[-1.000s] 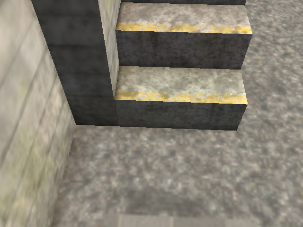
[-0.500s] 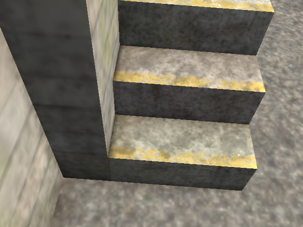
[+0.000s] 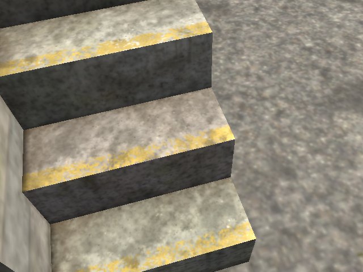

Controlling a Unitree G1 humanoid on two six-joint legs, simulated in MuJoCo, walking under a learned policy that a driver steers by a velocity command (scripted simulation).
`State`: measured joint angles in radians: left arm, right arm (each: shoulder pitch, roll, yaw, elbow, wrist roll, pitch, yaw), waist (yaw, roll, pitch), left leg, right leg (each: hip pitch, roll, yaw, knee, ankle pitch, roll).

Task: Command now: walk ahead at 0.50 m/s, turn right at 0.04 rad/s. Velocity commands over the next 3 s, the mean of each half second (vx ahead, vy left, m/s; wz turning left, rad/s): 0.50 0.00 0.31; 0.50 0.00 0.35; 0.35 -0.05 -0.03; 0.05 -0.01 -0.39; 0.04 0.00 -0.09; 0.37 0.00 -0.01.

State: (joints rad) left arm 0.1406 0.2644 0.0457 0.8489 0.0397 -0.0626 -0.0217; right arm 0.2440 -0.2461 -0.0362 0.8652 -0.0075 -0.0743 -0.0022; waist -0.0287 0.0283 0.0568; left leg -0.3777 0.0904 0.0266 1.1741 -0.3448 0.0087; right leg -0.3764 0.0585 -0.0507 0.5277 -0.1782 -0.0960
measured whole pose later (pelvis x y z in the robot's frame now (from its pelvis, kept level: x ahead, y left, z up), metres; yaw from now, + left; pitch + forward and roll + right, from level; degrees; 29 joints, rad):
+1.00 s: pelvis +0.24 -0.01 +0.01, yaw +24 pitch +2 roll -1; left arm 0.32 0.19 0.02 0.80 0.03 -0.05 0.03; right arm 0.18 -0.17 -0.05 0.64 -0.06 0.01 -0.04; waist 0.02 0.06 -0.03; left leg -0.67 -0.09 -0.07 1.66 -0.39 0.02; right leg -0.26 0.00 -0.09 0.44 -0.22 -0.05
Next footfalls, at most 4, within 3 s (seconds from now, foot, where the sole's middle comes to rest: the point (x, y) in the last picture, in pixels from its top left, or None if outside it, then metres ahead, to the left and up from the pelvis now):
0.42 left None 0.18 0.06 -0.77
0.82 right None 0.33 -0.09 -0.77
1.24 left None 0.26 0.16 -0.77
1.72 right None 0.26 -0.12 -0.77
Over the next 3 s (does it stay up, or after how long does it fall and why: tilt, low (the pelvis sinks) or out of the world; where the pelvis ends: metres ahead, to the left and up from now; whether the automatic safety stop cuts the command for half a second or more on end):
stays up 0.24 -0.01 0.00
